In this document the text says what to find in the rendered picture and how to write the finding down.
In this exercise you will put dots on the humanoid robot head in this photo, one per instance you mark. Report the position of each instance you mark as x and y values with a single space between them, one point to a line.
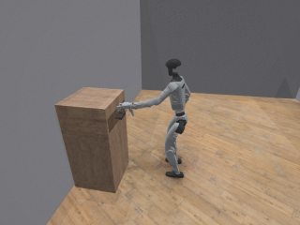
173 64

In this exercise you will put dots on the left robot forearm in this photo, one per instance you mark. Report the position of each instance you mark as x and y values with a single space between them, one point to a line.
144 104

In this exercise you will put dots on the drawer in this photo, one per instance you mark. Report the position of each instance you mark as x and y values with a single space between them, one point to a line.
112 121

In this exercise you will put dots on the cabinet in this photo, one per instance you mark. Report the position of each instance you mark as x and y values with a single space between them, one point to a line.
97 158

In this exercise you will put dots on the robot left upper arm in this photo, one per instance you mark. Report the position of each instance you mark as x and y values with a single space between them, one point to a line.
170 89

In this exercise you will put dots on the robot right upper arm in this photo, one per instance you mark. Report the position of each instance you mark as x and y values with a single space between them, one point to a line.
187 92

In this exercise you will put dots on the robot right foot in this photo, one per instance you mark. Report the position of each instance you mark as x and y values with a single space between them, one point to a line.
179 161

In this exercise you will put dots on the handle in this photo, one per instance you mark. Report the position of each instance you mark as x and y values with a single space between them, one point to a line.
121 116

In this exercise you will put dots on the robot left hand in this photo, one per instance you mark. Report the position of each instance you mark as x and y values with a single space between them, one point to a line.
125 105

